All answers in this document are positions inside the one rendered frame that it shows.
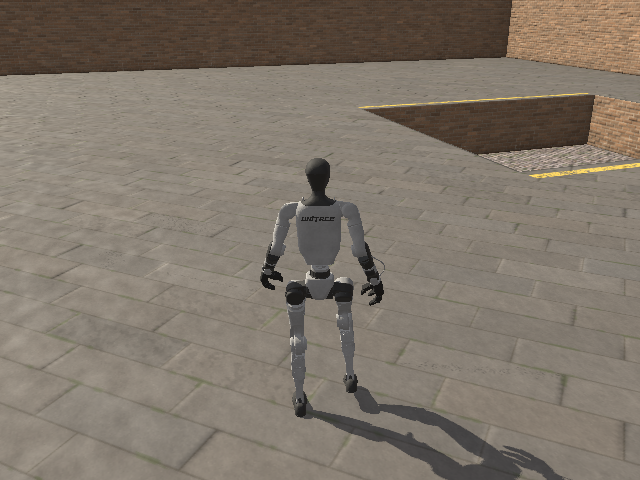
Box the robot right upper arm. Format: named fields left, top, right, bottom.
left=339, top=201, right=367, bottom=258

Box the left robot hand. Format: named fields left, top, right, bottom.
left=260, top=271, right=283, bottom=290

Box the right robot shin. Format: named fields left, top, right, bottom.
left=340, top=313, right=355, bottom=380

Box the robot right forearm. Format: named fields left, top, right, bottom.
left=358, top=242, right=381, bottom=286

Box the right robot hand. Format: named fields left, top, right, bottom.
left=361, top=281, right=384, bottom=306

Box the robot left upper arm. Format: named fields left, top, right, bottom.
left=269, top=202, right=298, bottom=257

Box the robot left forearm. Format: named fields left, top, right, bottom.
left=262, top=241, right=280, bottom=275

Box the robot shin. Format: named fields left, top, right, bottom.
left=340, top=313, right=355, bottom=380
left=290, top=337, right=306, bottom=403

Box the left robot shin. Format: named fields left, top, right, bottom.
left=290, top=337, right=306, bottom=403

